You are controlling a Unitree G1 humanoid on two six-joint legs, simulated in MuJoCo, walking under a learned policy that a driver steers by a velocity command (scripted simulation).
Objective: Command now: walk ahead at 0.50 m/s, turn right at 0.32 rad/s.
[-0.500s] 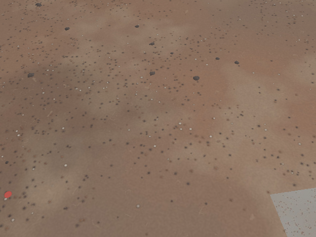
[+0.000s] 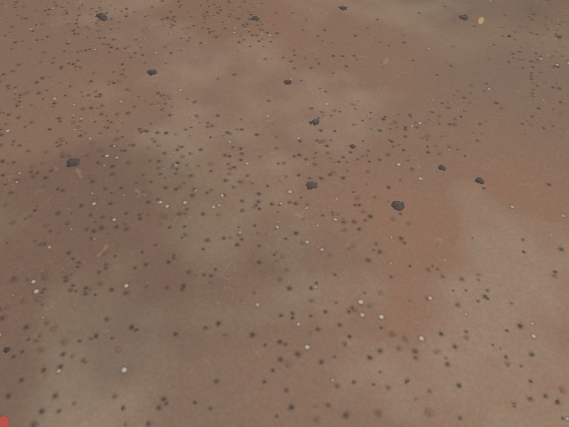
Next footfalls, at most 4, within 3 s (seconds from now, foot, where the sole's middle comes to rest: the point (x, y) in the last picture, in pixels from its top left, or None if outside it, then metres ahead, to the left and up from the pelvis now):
0.32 right None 0.31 -0.12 -0.78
0.86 left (325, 355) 0.68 -0.09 -0.78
1.34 right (406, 415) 0.53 -0.27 -0.78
1.82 left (346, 358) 0.67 -0.14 -0.78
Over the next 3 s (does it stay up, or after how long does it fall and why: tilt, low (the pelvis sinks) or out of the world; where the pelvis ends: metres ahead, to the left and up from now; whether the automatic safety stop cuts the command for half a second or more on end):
stays up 0.66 -0.37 -0.02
